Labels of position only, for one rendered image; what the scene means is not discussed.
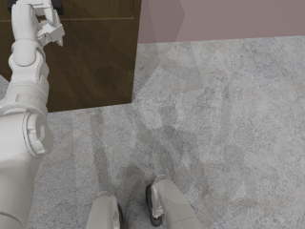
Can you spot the drawer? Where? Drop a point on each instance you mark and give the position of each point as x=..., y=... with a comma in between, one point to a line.
x=83, y=9

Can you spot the left robot upper arm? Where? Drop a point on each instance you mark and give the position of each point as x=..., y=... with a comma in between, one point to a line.
x=24, y=140

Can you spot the robot thigh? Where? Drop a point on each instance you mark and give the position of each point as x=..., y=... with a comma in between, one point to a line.
x=103, y=212
x=178, y=212

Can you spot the robot right thigh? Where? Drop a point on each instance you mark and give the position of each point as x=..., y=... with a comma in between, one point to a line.
x=178, y=212

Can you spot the handle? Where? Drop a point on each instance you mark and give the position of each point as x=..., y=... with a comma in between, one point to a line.
x=57, y=5

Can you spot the left robot forearm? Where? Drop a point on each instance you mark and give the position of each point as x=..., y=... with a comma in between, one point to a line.
x=29, y=87

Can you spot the robot left thigh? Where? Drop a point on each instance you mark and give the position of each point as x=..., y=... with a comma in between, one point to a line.
x=103, y=212

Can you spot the cabinet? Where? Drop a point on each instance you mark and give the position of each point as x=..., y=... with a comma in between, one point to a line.
x=94, y=67

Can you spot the left robot hand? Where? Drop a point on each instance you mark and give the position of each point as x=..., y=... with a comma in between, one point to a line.
x=25, y=25

